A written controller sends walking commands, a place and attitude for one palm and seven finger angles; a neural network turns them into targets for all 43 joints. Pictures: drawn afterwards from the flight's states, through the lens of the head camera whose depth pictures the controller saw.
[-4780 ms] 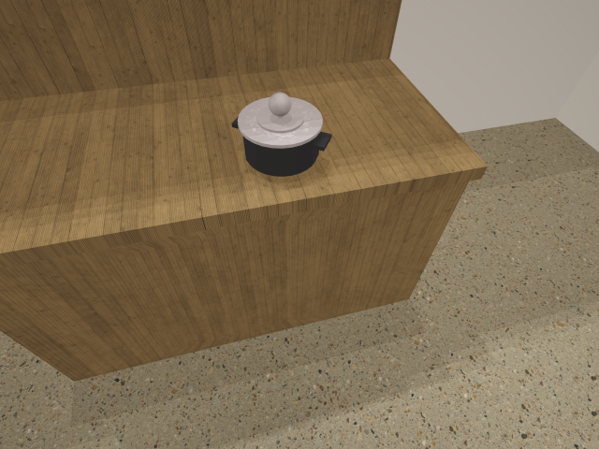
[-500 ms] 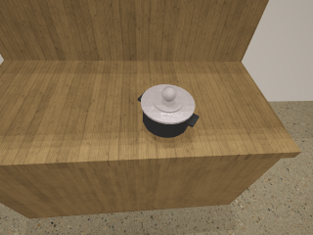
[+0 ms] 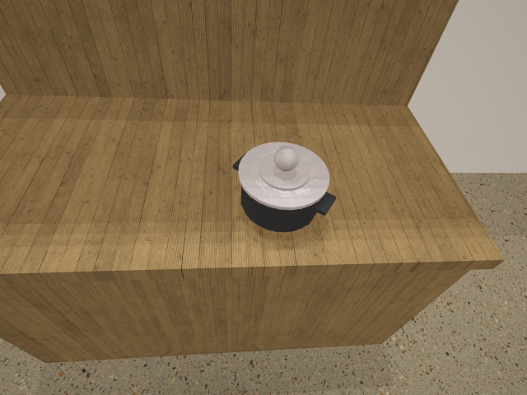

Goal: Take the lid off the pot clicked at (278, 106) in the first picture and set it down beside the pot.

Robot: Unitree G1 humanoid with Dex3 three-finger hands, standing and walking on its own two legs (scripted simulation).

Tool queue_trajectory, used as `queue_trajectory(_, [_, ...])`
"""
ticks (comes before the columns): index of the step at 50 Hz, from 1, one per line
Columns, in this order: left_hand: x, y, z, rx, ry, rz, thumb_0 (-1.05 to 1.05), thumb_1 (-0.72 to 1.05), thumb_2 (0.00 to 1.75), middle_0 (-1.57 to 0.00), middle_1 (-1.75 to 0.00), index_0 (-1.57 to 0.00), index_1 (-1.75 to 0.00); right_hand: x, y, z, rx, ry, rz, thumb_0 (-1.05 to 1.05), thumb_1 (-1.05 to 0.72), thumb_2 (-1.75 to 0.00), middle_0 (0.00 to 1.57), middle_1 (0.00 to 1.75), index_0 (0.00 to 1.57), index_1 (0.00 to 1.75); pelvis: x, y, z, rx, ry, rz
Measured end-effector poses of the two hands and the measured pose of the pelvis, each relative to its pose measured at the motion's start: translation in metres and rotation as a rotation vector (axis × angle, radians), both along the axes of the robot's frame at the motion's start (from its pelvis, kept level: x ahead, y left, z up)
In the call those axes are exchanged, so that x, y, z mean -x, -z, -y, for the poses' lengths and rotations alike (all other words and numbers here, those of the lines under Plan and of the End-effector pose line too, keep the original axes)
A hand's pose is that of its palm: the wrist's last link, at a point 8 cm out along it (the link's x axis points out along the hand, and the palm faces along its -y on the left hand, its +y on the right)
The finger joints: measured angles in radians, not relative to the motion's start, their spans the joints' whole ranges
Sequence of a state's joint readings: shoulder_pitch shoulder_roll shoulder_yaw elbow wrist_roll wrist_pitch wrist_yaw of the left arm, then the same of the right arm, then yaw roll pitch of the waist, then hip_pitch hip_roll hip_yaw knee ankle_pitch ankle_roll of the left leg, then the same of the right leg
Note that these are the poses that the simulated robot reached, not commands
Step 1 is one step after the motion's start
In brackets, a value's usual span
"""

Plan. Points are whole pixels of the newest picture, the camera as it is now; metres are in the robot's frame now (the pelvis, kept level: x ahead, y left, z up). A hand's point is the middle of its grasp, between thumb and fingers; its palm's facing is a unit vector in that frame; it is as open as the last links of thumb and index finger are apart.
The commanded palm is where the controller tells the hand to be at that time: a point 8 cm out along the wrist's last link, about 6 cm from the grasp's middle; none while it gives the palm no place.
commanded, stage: shuffle to correct the standing spot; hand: left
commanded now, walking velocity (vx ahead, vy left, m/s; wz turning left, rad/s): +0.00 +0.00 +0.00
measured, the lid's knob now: (286, 158) +0.53 +0.00 +0.05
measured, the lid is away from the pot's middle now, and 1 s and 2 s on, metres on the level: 0.00 0.00 0.00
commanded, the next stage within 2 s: come to a stop and stand still in 1.74 s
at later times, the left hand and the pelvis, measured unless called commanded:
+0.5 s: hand out of the picture -0.05 +0.14 -0.18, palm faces +0.09 -0.98 -0.16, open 7.4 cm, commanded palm none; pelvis +0.01 -0.02 +0.00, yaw +5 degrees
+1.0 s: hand out of the picture -0.02 +0.08 -0.20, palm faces +0.13 -0.98 -0.13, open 7.4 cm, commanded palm none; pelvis +0.01 -0.07 -0.01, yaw +6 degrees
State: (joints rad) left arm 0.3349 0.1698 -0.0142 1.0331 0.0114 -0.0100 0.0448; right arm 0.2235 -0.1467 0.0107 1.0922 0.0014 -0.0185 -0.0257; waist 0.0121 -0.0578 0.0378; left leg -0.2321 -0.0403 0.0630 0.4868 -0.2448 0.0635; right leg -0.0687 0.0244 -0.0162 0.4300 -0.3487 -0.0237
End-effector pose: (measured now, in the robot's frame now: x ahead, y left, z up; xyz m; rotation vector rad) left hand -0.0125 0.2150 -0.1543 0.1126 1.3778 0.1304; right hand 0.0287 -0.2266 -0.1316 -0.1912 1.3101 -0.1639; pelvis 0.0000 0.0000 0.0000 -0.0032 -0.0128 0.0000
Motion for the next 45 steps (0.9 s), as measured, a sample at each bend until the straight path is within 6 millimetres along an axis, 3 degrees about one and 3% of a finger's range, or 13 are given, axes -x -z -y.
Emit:
queue_trajectory(14, [0.026,0.001,0.005,0.022,-0.025,-0.071,0.00,0.91,0.90,-0.20,-0.30,-0.20,-0.30,0.018,0.000,-0.002,-0.008,-0.003,-0.083,0.00,-0.93,-0.90,0.20,0.30,0.20,0.30,0.003,-0.001,0.001,-0.005,-0.040,-0.022])
queue_trajectory(24, [0.042,-0.002,0.023,0.005,-0.081,-0.128,0.00,0.91,0.90,-0.19,-0.30,-0.20,-0.30,0.008,0.006,0.014,-0.014,-0.018,-0.112,0.01,-0.93,-0.90,0.20,0.30,0.20,0.30,-0.007,0.002,0.019,-0.006,-0.079,-0.045])
queue_trajectory(36, [0.029,0.009,0.064,0.026,-0.122,-0.097,0.00,0.91,0.90,-0.19,-0.30,-0.20,-0.30,-0.028,0.013,0.045,0.010,-0.041,-0.049,0.00,-0.93,-0.90,0.20,0.30,0.20,0.30,-0.014,0.010,0.050,0.000,-0.092,-0.023])
queue_trajectory(45, [0.013,0.015,0.084,0.031,-0.125,-0.039,0.00,0.91,0.90,-0.20,-0.30,-0.20,-0.30,-0.033,0.016,0.065,0.025,-0.044,-0.044,0.00,-0.92,-0.90,0.20,0.30,0.20,0.30,-0.011,0.015,0.071,0.011,-0.108,-0.005])
